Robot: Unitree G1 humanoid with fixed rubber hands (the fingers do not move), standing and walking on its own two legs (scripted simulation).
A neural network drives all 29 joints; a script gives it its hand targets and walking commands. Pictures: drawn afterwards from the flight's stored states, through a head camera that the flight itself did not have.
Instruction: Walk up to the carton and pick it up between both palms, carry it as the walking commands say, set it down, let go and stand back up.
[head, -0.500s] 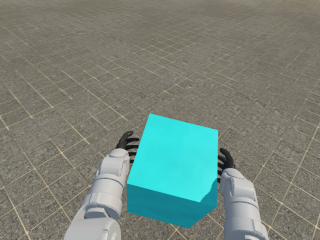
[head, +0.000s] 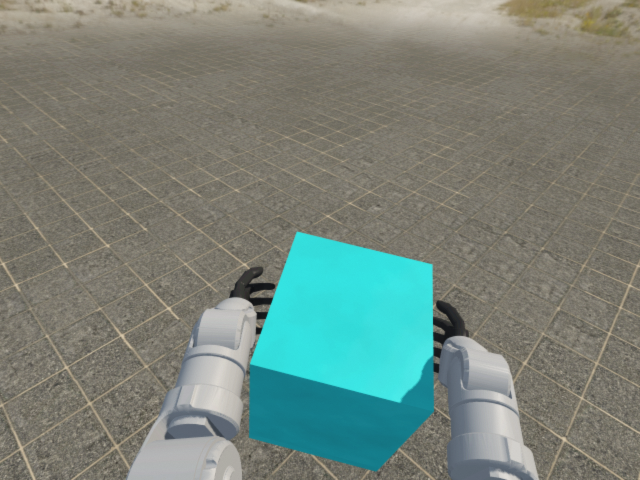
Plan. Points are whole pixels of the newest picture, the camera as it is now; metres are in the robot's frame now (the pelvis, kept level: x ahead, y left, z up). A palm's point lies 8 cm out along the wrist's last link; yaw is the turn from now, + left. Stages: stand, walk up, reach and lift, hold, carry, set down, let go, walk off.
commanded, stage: reach and lift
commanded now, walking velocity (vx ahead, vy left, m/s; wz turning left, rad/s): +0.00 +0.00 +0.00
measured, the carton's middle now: (337, 354) +0.34 -0.01 +0.00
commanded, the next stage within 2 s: hold in 1.10 s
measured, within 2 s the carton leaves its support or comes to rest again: neither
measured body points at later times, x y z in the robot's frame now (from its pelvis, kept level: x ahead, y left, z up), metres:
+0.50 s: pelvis +0.00 +0.00 +0.00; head -0.05 +0.00 +0.45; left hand +0.34 +0.14 +0.06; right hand +0.32 -0.15 +0.05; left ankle +0.04 +0.12 -0.73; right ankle +0.03 -0.13 -0.73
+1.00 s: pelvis +0.00 +0.00 +0.00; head -0.06 +0.00 +0.45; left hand +0.33 +0.14 +0.06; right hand +0.31 -0.15 +0.05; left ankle +0.04 +0.12 -0.73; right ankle +0.03 -0.13 -0.73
